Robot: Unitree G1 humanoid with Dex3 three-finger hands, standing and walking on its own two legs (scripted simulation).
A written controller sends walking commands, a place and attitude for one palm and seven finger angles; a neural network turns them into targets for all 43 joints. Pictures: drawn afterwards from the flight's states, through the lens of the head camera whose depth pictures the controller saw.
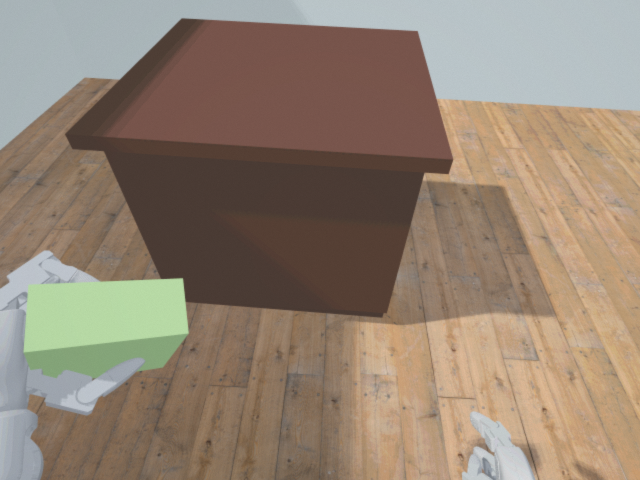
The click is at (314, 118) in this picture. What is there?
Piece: table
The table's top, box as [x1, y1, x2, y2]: [65, 18, 452, 173]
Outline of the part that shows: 65,134 72,148 438,173 448,173 452,161 452,156 417,31 182,18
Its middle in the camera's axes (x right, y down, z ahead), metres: -0.11 -0.47 +1.13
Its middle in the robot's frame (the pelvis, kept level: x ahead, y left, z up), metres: +1.16 +0.18 -0.02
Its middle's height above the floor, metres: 0.75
